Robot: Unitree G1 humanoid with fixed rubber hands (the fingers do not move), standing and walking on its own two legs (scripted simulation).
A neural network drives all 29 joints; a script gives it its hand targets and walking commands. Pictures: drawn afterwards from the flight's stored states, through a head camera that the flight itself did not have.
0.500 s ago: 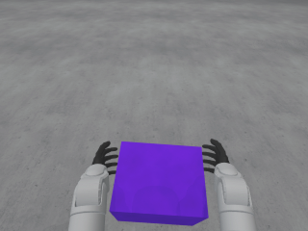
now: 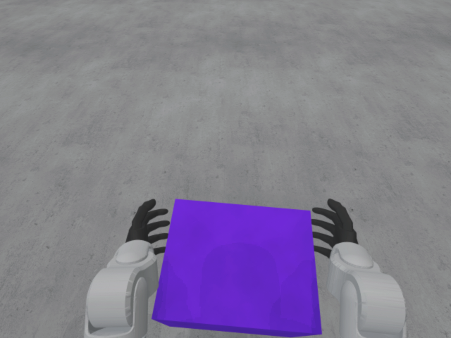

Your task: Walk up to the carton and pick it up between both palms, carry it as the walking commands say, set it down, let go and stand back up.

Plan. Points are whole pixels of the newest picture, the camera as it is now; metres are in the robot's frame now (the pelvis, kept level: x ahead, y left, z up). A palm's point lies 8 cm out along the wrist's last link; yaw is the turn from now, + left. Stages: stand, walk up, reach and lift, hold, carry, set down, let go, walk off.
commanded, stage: carry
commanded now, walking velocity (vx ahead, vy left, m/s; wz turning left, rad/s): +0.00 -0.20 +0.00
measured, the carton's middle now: (236, 271) +0.27 +0.00 +0.01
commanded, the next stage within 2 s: none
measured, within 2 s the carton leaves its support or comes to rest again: neither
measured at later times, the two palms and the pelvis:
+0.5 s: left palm (216, 274) +0.22 +0.03 +0.11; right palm (441, 276) +0.21 -0.27 +0.11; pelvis -0.05 -0.12 +0.00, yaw -1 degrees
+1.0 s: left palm (277, 312) +0.16 -0.05 +0.12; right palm out of the picture +0.17 -0.35 +0.13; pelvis -0.08 -0.20 +0.01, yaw +0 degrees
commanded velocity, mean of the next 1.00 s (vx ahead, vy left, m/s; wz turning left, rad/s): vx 0.00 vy -0.11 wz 0.00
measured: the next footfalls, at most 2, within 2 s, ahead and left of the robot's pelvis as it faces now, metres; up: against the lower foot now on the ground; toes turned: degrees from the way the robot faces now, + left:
left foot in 0.16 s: +0.00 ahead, +0.07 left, +0.00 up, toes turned +11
right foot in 0.48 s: +0.01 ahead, -0.26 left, +0.00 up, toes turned -9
